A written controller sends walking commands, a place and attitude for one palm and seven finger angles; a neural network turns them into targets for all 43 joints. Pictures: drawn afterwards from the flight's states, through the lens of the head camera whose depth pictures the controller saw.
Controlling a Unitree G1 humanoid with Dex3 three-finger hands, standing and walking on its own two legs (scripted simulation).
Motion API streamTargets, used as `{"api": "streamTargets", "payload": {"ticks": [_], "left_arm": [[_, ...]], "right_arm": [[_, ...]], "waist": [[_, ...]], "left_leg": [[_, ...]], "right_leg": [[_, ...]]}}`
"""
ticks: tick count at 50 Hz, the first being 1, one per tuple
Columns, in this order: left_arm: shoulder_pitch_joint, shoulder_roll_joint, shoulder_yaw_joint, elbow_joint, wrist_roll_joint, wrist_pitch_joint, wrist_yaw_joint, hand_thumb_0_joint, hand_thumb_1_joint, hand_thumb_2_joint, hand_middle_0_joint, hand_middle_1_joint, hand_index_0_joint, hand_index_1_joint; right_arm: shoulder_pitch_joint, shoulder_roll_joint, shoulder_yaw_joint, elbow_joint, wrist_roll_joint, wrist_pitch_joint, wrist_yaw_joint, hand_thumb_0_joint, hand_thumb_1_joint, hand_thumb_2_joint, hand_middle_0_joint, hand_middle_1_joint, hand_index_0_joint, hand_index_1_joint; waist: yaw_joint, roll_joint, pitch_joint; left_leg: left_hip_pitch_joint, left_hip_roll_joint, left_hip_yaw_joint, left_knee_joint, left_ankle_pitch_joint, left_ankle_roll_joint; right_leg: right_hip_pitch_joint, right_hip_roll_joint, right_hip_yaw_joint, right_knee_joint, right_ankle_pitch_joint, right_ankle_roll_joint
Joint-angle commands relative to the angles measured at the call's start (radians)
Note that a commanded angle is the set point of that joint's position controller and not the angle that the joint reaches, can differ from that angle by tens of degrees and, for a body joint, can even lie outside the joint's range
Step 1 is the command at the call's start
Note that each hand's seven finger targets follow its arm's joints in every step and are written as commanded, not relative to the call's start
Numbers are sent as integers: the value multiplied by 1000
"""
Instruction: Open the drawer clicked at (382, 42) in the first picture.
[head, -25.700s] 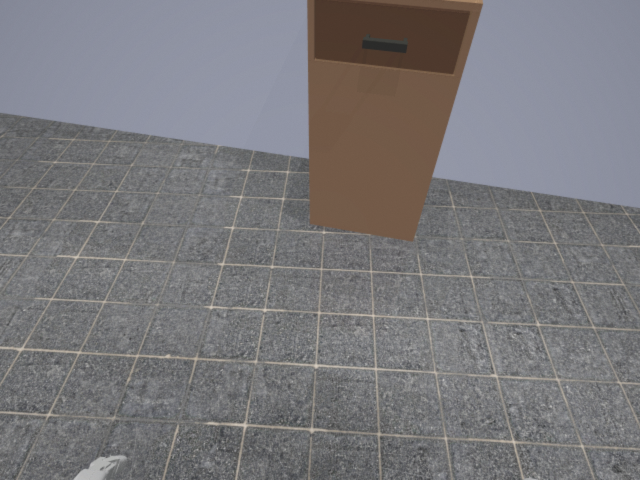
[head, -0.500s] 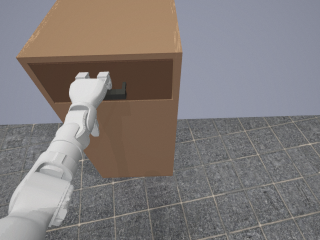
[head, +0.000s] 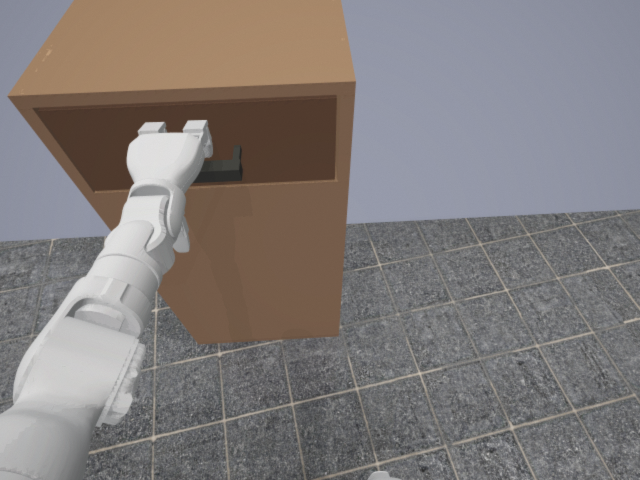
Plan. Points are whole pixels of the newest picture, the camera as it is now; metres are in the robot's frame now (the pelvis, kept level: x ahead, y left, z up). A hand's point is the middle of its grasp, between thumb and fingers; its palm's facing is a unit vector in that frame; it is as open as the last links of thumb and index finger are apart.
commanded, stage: lower the fingers behind the handle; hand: left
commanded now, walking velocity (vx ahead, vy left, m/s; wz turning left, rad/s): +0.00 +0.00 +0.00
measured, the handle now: (201, 162) +0.54 +0.18 +0.06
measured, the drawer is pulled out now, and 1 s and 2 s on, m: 0.00 0.00 0.00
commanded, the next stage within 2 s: lift the fingers back up to retry in 0.02 s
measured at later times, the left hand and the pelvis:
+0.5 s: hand (194, 180) +0.49 +0.17 +0.08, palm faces +0.03 -0.04 -1.00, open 13.8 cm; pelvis +0.02 +0.01 +0.01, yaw -1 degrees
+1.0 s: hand (173, 176) +0.46 +0.18 +0.12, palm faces +0.00 -0.04 -1.00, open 13.9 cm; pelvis +0.04 +0.00 +0.02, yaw +1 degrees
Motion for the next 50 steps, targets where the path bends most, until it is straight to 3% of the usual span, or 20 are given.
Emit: {"api": "streamTargets", "payload": {"ticks": [1,2,6,9,10,16,19,22,24,26,27,29,32,35,36,39,42,45,47,50], "left_arm": [[-309,96,24,-46,-20,-8,-30,0,-500,300,-300,-1200,-300,-1200],[-272,99,33,-35,-18,-6,-31,0,-500,300,-300,-1200,-300,-1200],[-323,91,12,-44,-15,-5,-33,0,-500,300,-300,-1200,-300,-1200],[-320,107,35,-106,-22,-13,-33,0,-500,300,-300,-1200,-300,-1200],[-361,89,20,-135,-24,-17,-34,0,-500,300,-300,-1200,-300,-1200],[-400,162,86,-227,-19,-47,-5,0,-500,300,-300,-1200,-300,-1200],[-456,165,90,-325,-1,-67,21,0,-500,300,-300,-1200,-300,-1200],[-396,210,150,-370,4,-64,51,0,-500,300,-300,-1200,-300,-1200],[-403,204,145,-365,5,-34,63,0,-500,300,-300,-1200,-300,-1200],[-398,202,148,-394,0,-2,64,0,-500,300,-300,-1200,-300,-1200],[-326,206,161,-368,-2,25,54,0,-500,300,-300,-1200,-300,-1200],[-339,158,106,-390,-14,63,20,0,-500,300,-300,-1200,-300,-1200],[-268,141,84,-471,-35,94,-51,0,-500,300,-300,-1200,-300,-1200],[-243,134,61,-546,-53,96,-122,0,-500,300,-300,-1200,-300,-1200],[-234,167,86,-565,-54,90,-135,0,-500,300,-300,-1200,-300,-1200],[-179,109,34,-540,-50,82,-171,0,-500,300,-300,-1200,-300,-1200],[-214,168,80,-592,-50,52,-174,0,-500,300,-300,-1200,-300,-1200],[-252,157,64,-665,-45,19,-162,0,-500,300,-300,-1200,-300,-1200],[-230,179,93,-644,-47,13,-146,0,-500,300,-300,-1200,-300,-1200],[-266,144,60,-648,-51,13,-130,0,-500,300,-300,-1200,-300,-1200]], "right_arm": [[55,-147,-51,-84,-6,-34,-14,0,-900,-900,200,300,200,300],[54,-144,-51,-87,-5,-33,-13,0,-900,-900,200,300,200,300],[61,-145,-49,-82,-5,-35,-12,0,-900,-900,200,300,200,300],[50,-137,-51,-98,-5,-34,-13,0,-900,-900,200,300,200,300],[46,-135,-55,-97,-7,-34,-12,0,-900,-900,200,300,200,300],[31,-127,-57,-97,-6,-37,-14,0,-900,-900,200,300,200,300],[21,-121,-63,-92,-12,-42,-12,0,-900,-900,200,300,200,300],[6,-114,-68,-94,-19,-41,-5,0,-900,-900,200,300,200,300],[-12,-114,-64,-85,-16,-35,1,0,-900,-900,200,300,200,300],[-24,-116,-64,-83,-16,-31,7,0,-900,-900,200,300,200,300],[-37,-116,-65,-83,-13,-25,9,0,-900,-900,200,300,200,300],[-61,-120,-62,-84,-7,-15,10,0,-900,-900,200,300,200,300],[-96,-121,-58,-105,0,0,10,0,-900,-900,200,300,200,300],[-133,-120,-51,-119,4,16,7,0,-900,-900,200,300,200,300],[-140,-118,-46,-119,5,19,6,0,-900,-900,200,300,200,300],[-167,-112,-34,-122,8,31,3,0,-900,-900,200,300,200,300],[-180,-113,-33,-130,4,32,-3,0,-900,-900,200,300,200,300],[-188,-103,-35,-134,0,25,-3,0,-900,-900,200,300,200,300],[-191,-98,-35,-128,-1,21,-5,0,-900,-900,200,300,200,300],[-194,-97,-36,-122,-2,15,-4,0,-900,-900,200,300,200,300]], "waist": [[-61,-132,-208],[-45,-122,-220],[-62,-104,-208],[-37,-89,-286],[-46,-71,-296],[-21,-64,-321],[-14,-10,-366],[24,14,-436],[22,-6,-400],[34,-2,-430],[46,-23,-418],[29,-61,-394],[47,-58,-415],[47,-70,-377],[53,-73,-365],[49,-98,-261],[63,-89,-290],[61,-36,-337],[67,-44,-327],[59,-24,-332]], "left_leg": [[54,44,-48,-103,77,-28],[53,41,-45,-104,75,-29],[52,43,-51,-100,78,-29],[97,43,-45,-104,127,-30],[120,46,-53,-106,143,-31],[175,49,-61,-132,206,-32],[252,55,-67,-138,292,-43],[317,56,-69,-133,443,-61],[309,58,-64,-144,479,-67],[344,63,-67,-151,564,-73],[348,63,-59,-153,585,-71],[351,64,-55,-171,571,-67],[410,65,-60,-175,679,-65],[424,63,-62,-189,703,-65],[423,62,-62,-193,697,-63],[388,55,-55,-211,602,-63],[386,47,-49,-214,562,-58],[421,46,-55,-202,593,-66],[415,45,-52,-197,589,-66],[425,44,-55,-198,580,-73]], "right_leg": [[165,-11,37,-103,16,7],[176,-11,38,-101,14,5],[153,-10,37,-98,14,5],[213,-12,41,-95,58,5],[208,-12,38,-97,66,3],[267,-10,43,-114,108,0],[270,-8,35,-109,154,-6],[326,-4,29,-97,239,-10],[341,-3,25,-105,270,-9],[374,-5,22,-107,315,-9],[395,-4,22,-115,337,-8],[413,-8,22,-135,351,-2],[464,-12,26,-148,416,-1],[490,-17,27,-168,441,1],[499,-19,28,-168,444,1],[463,-20,24,-184,398,-2],[498,-26,37,-180,403,-6],[490,-27,38,-172,397,-10],[487,-27,38,-169,402,-10],[467,-25,34,-172,380,-11]]}}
